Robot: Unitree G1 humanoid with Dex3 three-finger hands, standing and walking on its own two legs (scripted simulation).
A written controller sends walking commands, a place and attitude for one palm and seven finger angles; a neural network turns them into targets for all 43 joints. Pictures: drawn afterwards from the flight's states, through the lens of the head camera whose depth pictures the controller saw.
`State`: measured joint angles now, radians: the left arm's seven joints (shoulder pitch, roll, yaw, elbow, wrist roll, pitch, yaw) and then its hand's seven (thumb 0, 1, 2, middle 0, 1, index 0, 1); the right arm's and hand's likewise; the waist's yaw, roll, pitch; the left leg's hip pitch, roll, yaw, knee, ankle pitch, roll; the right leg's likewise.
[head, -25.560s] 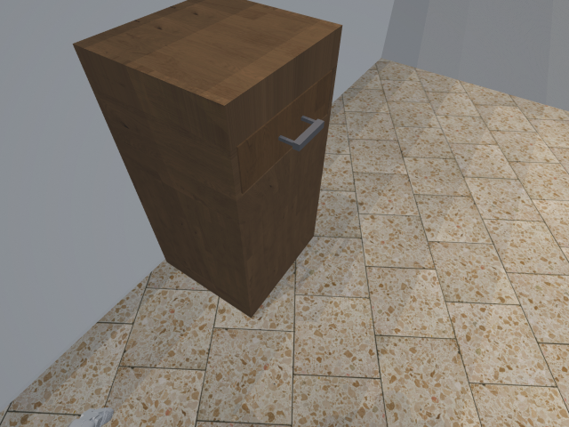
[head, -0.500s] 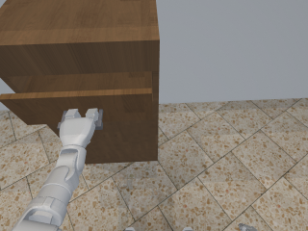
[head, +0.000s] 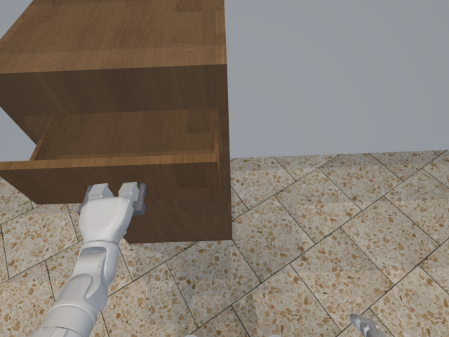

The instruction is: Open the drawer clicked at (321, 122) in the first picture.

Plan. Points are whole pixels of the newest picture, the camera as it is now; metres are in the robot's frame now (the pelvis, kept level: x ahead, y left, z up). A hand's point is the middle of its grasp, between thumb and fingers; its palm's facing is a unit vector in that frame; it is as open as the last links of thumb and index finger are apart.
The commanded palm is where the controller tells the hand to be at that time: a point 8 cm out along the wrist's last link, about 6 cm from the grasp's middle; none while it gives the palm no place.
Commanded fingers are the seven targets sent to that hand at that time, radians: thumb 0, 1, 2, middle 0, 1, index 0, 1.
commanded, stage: pull the drawer open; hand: left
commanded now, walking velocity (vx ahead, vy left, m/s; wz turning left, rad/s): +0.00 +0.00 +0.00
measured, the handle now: (114, 199) +0.38 +0.24 -0.01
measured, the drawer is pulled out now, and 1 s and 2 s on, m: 0.14 0.26 0.30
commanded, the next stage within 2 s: open the thumb to release the handle in 1.66 s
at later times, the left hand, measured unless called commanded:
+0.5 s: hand (111, 263) +0.26 +0.22 -0.03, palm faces -0.02 -0.07 -1.00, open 5.4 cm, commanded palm +0.23 +0.22 +0.02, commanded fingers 0.00 0.90 0.90 -0.40 -1.35 -0.40 -1.35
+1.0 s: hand (105, 296) +0.20 +0.22 -0.03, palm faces -0.03 -0.08 -1.00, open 5.5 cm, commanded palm +0.17 +0.22 +0.02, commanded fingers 0.00 0.90 0.90 -0.40 -1.35 -0.40 -1.35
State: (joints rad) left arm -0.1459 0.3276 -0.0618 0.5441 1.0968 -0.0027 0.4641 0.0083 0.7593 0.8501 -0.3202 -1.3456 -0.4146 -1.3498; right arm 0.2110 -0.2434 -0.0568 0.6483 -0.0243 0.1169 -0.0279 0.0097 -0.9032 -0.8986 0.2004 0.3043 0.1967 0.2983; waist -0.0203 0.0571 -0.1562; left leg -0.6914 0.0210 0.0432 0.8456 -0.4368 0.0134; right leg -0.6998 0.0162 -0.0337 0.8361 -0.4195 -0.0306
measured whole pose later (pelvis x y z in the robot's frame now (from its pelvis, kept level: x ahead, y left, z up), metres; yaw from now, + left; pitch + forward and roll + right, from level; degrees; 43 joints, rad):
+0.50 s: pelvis +0.00 +0.00 +0.00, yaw +0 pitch +14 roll +0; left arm 0.15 0.30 -0.08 0.28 1.10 0.02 0.49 0.01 0.75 0.83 -0.33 -1.35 -0.41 -1.35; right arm 0.16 -0.24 -0.04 0.61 -0.04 0.09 -0.01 0.01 -0.90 -0.90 0.20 0.30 0.20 0.30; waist 0.00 0.05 -0.15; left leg -0.66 0.02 0.05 0.87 -0.45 0.01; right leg -0.68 0.01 -0.03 0.87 -0.44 -0.03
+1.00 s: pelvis -0.01 -0.01 -0.01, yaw +0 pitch +13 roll +1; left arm 0.36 0.31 -0.06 0.10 1.09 -0.01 0.50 0.02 0.74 0.81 -0.33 -1.35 -0.41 -1.35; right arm 0.13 -0.23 -0.02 0.57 -0.05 0.09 0.00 0.01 -0.90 -0.90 0.20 0.30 0.20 0.30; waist 0.02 0.04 -0.14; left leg -0.68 0.02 0.04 0.91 -0.47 0.00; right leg -0.70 0.02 -0.04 0.93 -0.46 -0.05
